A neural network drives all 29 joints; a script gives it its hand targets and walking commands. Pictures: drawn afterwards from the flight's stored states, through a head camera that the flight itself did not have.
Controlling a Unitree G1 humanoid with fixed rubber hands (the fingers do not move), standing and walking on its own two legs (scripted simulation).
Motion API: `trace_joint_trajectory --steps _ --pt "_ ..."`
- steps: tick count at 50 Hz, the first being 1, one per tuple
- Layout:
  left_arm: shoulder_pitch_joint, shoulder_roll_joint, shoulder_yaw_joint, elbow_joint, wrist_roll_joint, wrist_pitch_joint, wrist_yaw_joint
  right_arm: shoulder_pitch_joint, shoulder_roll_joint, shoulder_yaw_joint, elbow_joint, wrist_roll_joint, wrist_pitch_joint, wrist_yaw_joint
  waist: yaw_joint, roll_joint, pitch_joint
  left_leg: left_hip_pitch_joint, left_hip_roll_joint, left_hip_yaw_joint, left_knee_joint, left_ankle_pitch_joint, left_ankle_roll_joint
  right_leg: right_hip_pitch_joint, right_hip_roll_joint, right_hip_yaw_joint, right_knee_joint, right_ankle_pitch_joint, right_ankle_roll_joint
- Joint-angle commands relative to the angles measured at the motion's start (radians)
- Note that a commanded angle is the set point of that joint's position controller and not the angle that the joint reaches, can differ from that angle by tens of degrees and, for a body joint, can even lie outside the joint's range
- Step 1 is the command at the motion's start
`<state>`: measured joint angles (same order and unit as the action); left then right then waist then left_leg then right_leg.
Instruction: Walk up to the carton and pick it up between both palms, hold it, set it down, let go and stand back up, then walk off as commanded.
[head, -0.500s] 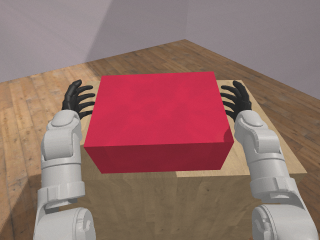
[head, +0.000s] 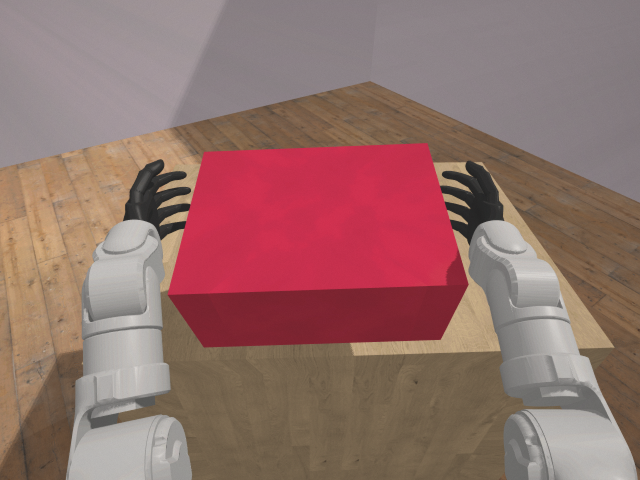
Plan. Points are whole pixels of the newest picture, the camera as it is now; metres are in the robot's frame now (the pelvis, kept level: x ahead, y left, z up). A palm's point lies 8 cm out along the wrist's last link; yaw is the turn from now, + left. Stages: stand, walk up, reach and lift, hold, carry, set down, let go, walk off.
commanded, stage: hold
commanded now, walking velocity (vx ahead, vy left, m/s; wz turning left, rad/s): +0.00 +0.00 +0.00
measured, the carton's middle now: (318, 242) +0.41 +0.02 +0.13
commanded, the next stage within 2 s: none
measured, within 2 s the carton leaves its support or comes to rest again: neither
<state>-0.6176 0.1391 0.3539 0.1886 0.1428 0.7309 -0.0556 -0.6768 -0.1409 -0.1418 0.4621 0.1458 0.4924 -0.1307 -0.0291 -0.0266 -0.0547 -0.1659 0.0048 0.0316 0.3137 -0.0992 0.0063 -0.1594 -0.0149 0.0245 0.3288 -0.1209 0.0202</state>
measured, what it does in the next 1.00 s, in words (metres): stands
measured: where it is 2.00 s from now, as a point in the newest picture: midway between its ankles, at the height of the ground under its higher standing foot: outside the picture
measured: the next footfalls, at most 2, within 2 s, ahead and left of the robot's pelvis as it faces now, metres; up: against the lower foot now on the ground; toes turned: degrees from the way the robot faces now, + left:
none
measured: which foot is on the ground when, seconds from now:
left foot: down 0.00-1.00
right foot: down 0.00-1.00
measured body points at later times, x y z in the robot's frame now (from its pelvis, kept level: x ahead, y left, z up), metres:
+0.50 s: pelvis +0.00 +0.00 +0.00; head -0.04 +0.01 +0.45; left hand +0.37 +0.22 +0.20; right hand +0.38 -0.18 +0.19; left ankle +0.05 +0.12 -0.75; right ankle +0.04 -0.13 -0.75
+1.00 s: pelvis +0.00 +0.00 +0.00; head -0.04 +0.01 +0.45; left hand +0.37 +0.22 +0.20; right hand +0.38 -0.18 +0.19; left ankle +0.05 +0.12 -0.75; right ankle +0.04 -0.13 -0.75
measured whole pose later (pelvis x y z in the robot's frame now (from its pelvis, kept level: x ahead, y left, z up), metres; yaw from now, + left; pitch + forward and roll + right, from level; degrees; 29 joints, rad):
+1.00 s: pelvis +0.00 +0.00 +0.00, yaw +0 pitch -3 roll +0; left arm -0.60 0.13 0.35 0.16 0.15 0.73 -0.06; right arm -0.67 -0.14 -0.14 0.44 0.15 0.51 -0.13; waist -0.03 -0.02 -0.07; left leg -0.17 0.00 0.03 0.31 -0.10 0.01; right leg -0.16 -0.01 0.02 0.33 -0.12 0.02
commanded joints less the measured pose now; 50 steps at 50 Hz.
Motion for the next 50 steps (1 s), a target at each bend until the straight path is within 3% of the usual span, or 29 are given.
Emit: trace_joint_trajectory --steps 1,5,6,10,15,21,22,26,30,33,34,38,40,45,47,50 --pt "-0.595 -0.426 -0.413 -0.202 -0.105 -0.068 -0.192 -0.679 0.352 0.334 -0.415 0.153 -0.072 0.224 -0.012 0.06 -0.492 0.155 -0.037 -0.011 -0.036 0.096 -0.046 0.227 0.068 -0.048 -0.08 0.091 -0.042" --pt "-0.58 -0.446 -0.453 -0.251 -0.134 -0.074 -0.181 -0.666 0.344 0.35 -0.469 0.176 -0.079 0.221 -0.025 0.08 -0.551 0.205 -0.031 -0.02 -0.013 0.173 -0.062 0.219 0.074 -0.05 -0.074 0.137 -0.045" --pt "-0.582 -0.441 -0.452 -0.253 -0.138 -0.077 -0.178 -0.69 0.346 0.359 -0.499 0.182 -0.082 0.219 -0.01 0.062 -0.584 0.218 -0.036 -0.019 -0.006 0.197 -0.059 0.225 0.08 -0.052 -0.077 0.154 -0.043" --pt "-0.552 -0.444 -0.466 -0.279 -0.143 -0.074 -0.173 -0.631 0.35 0.377 -0.484 0.188 -0.072 0.213 -0.021 0.076 -0.559 0.23 -0.036 -0.022 0.008 0.24 -0.064 0.227 0.08 -0.046 -0.069 0.204 -0.041" --pt "-0.582 -0.426 -0.408 -0.175 -0.106 -0.061 -0.196 -0.636 0.35 0.34 -0.396 0.159 -0.05 0.219 -0.018 0.049 -0.425 0.146 -0.039 -0.01 -0.04 0.063 -0.042 0.204 0.068 -0.04 -0.097 0.063 -0.045" --pt "-0.63 -0.419 -0.391 -0.132 -0.087 -0.058 -0.204 -0.679 0.347 0.297 -0.342 0.127 -0.055 0.231 -0.023 0.068 -0.396 0.089 -0.032 -0.007 -0.068 -0.041 -0.036 0.201 0.061 -0.051 -0.086 -0.018 -0.047" --pt "-0.617 -0.411 -0.378 -0.126 -0.083 -0.059 -0.203 -0.688 0.36 0.311 -0.362 0.129 -0.056 0.229 -0.009 0.049 -0.407 0.085 -0.035 -0.003 -0.066 -0.031 -0.026 0.208 0.06 -0.048 -0.088 -0.005 -0.045" --pt "-0.634 -0.447 -0.422 -0.185 -0.105 -0.07 -0.193 -0.687 0.366 0.324 -0.383 0.142 -0.071 0.236 -0.021 0.071 -0.486 0.137 -0.026 -0.014 -0.055 0.03 -0.044 0.209 0.065 -0.053 -0.075 0.049 -0.047" --pt "-0.624 -0.436 -0.43 -0.213 -0.116 -0.078 -0.184 -0.679 0.37 0.345 -0.416 0.158 -0.078 0.235 -0.007 0.068 -0.505 0.155 -0.032 -0.014 -0.034 0.077 -0.046 0.209 0.066 -0.048 -0.073 0.079 -0.044" --pt "-0.58 -0.447 -0.456 -0.272 -0.135 -0.08 -0.176 -0.65 0.355 0.364 -0.463 0.175 -0.079 0.226 -0.02 0.063 -0.563 0.218 -0.031 -0.021 -0.01 0.209 -0.063 0.224 0.078 -0.054 -0.069 0.169 -0.042" --pt "-0.596 -0.442 -0.454 -0.256 -0.133 -0.08 -0.175 -0.648 0.352 0.354 -0.44 0.168 -0.073 0.223 -0.021 0.077 -0.549 0.212 -0.034 -0.017 -0.012 0.178 -0.064 0.212 0.076 -0.051 -0.078 0.141 -0.044" --pt "-0.55 -0.443 -0.463 -0.295 -0.137 -0.073 -0.173 -0.626 0.348 0.382 -0.5 0.2 -0.07 0.216 -0.014 0.082 -0.562 0.243 -0.036 -0.024 0.015 0.279 -0.068 0.228 0.081 -0.044 -0.071 0.217 -0.041" --pt "-0.55 -0.434 -0.443 -0.252 -0.119 -0.064 -0.182 -0.606 0.337 0.364 -0.43 0.182 -0.057 0.212 -0.024 0.079 -0.49 0.208 -0.041 -0.017 -0.005 0.192 -0.066 0.218 0.074 -0.044 -0.085 0.158 -0.043" --pt "-0.569 -0.429 -0.414 -0.189 -0.103 -0.056 -0.2 -0.642 0.35 0.341 -0.416 0.155 -0.051 0.216 -0.018 0.044 -0.447 0.153 -0.04 -0.005 -0.038 0.084 -0.044 0.215 0.067 -0.044 -0.096 0.08 -0.044" --pt "-0.613 -0.416 -0.402 -0.143 -0.097 -0.057 -0.202 -0.659 0.348 0.317 -0.361 0.142 -0.046 0.225 -0.019 0.058 -0.399 0.11 -0.037 -0.005 -0.054 -0.003 -0.038 0.186 0.06 -0.043 -0.098 -0.002 -0.046" --pt "-0.594 -0.423 -0.39 -0.154 -0.087 -0.057 -0.202 -0.667 0.357 0.325 -0.384 0.135 -0.055 0.227 -0.012 0.049 -0.429 0.115 -0.037 -0.002 -0.058 0.01 -0.033 0.215 0.061 -0.049 -0.09 0.025 -0.045"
